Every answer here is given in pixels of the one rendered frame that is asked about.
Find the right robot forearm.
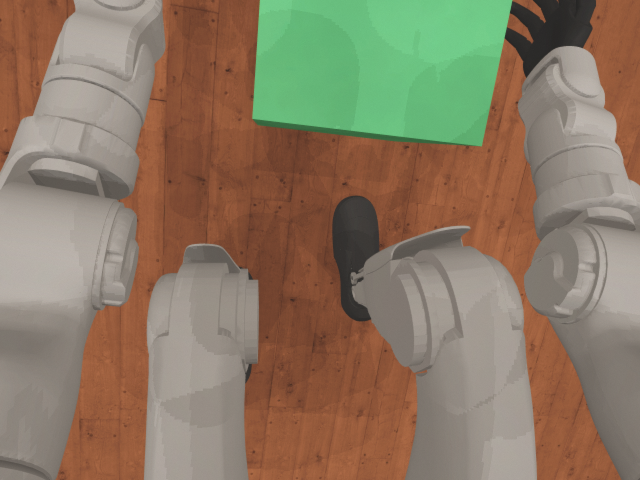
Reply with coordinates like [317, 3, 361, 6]
[518, 46, 640, 241]

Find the right robot thigh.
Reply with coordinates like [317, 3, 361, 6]
[382, 246, 537, 480]

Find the left robot thigh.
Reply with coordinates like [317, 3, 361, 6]
[144, 263, 259, 480]

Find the robot right upper arm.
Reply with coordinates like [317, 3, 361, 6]
[524, 222, 640, 480]

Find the right robot hand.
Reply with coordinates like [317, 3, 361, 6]
[505, 0, 596, 78]

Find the robot left upper arm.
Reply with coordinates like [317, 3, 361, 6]
[0, 181, 139, 480]

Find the robot thigh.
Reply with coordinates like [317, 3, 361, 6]
[144, 263, 259, 480]
[382, 246, 537, 480]

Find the left robot forearm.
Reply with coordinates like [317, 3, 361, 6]
[0, 0, 166, 200]

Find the carton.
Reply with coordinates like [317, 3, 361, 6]
[252, 0, 512, 146]

